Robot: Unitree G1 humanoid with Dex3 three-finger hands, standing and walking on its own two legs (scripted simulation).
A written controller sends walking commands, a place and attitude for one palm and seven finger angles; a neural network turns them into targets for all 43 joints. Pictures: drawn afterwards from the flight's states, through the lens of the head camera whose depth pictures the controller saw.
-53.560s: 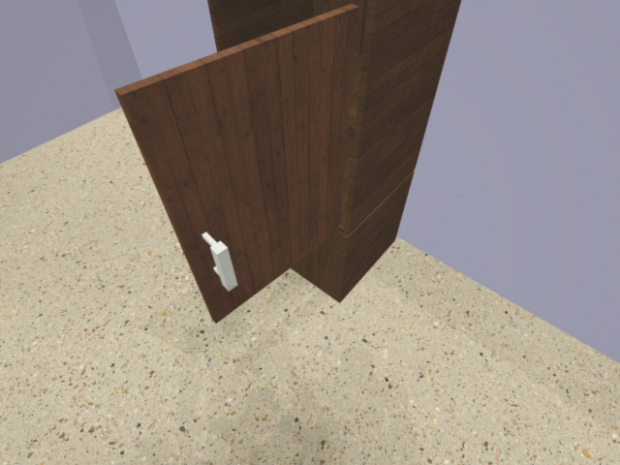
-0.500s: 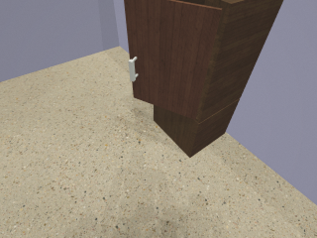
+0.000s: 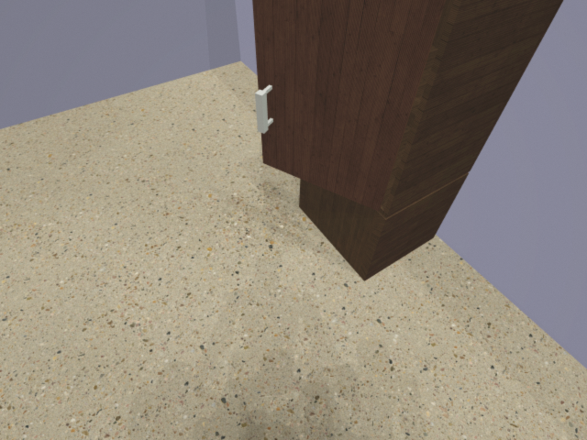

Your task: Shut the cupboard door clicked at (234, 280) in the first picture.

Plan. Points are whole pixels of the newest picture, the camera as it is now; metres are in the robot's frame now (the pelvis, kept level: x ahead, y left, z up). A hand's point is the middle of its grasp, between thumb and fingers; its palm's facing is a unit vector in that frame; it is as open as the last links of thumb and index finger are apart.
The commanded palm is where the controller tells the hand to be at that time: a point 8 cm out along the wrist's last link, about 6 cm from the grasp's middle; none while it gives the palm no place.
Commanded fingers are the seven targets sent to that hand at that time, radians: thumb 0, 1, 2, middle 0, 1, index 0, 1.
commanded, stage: walk to a spot facing it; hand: left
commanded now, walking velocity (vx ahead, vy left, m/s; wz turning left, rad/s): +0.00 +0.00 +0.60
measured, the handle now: (265, 108) +0.95 +0.12 -0.11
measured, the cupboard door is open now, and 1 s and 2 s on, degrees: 27 27 27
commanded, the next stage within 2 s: none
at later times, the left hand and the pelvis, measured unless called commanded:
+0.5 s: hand out of the picture +0.03 +0.23 -0.16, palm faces +0.30 -0.92 -0.27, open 7.4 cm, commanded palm none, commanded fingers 0.00 0.90 0.90 -0.20 -0.30 -0.20 -0.30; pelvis -0.01 -0.01 +0.00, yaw +17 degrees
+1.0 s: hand out of the picture -0.07 +0.13 -0.17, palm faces +0.62 -0.74 -0.27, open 7.4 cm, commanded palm none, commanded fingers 0.00 0.90 0.90 -0.20 -0.30 -0.20 -0.30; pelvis +0.02 -0.06 -0.01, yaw +39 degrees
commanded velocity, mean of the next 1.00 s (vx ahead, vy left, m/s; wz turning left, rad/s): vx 0.01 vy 0.00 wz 0.60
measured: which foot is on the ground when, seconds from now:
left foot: down 0.00-0.64, up 0.66-1.00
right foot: down 0.00-0.20, up 0.22-0.62, down 0.64-1.00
